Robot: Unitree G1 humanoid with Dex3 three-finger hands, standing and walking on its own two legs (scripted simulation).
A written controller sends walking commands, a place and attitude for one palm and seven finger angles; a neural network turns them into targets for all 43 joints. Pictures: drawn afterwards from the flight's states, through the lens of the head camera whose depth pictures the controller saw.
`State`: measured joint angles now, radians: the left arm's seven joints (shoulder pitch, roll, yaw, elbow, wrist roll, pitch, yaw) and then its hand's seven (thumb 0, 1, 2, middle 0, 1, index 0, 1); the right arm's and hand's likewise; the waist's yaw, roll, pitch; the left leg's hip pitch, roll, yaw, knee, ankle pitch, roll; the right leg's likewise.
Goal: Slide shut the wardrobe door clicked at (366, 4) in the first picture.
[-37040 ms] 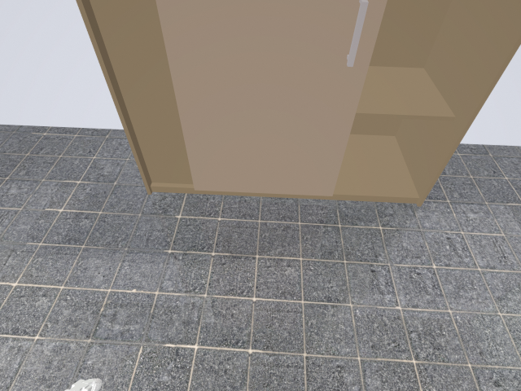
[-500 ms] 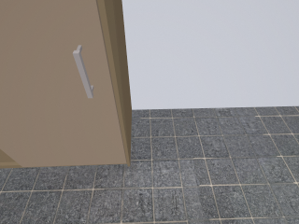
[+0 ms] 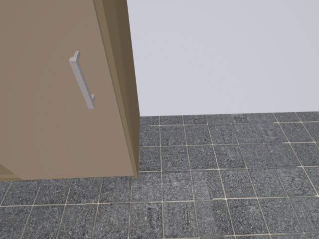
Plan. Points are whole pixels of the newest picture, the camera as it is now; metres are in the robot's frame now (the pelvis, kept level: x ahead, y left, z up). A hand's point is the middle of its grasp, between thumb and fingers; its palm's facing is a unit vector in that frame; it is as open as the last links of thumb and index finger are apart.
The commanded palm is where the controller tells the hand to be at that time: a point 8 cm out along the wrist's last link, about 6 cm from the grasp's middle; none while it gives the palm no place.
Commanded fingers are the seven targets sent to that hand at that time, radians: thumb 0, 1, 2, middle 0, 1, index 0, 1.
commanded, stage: look to check the result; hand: left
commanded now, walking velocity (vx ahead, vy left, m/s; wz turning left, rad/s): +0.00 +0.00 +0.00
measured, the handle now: (84, 81) +0.54 +0.28 +0.07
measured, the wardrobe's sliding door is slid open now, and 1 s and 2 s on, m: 0.00 0.00 0.00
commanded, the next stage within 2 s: stand and wait in 0.08 s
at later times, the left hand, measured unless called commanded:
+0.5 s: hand out of the picture +0.10 +0.23 -0.16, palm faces -0.02 -0.94 -0.34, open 7.4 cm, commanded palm none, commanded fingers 0.00 0.90 0.90 -0.20 -0.30 -0.20 -0.30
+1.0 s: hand out of the picture +0.09 +0.23 -0.16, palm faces -0.03 -0.94 -0.34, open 7.4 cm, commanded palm none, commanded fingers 0.00 0.90 0.90 -0.20 -0.30 -0.20 -0.30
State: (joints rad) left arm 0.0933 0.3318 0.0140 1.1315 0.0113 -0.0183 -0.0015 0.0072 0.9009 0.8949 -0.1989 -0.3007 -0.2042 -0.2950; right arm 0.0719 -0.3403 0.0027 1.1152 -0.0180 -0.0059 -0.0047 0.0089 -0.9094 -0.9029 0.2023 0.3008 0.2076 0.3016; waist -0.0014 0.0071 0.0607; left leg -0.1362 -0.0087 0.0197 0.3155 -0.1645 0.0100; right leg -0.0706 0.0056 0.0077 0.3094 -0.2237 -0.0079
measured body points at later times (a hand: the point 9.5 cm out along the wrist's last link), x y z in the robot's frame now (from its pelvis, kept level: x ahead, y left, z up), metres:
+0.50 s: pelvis +0.01 -0.01 +0.00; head +0.03 -0.02 +0.45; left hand +0.10 +0.28 -0.13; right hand +0.09 -0.31 -0.14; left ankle +0.00 +0.11 -0.75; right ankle -0.04 -0.11 -0.75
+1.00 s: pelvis +0.00 -0.02 +0.00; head +0.02 -0.02 +0.45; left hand +0.09 +0.28 -0.13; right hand +0.07 -0.32 -0.14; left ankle +0.00 +0.11 -0.75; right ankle -0.04 -0.11 -0.75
